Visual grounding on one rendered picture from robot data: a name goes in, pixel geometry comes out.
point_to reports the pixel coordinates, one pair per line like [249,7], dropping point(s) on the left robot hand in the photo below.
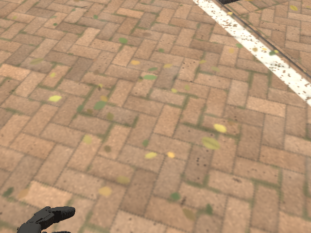
[45,218]

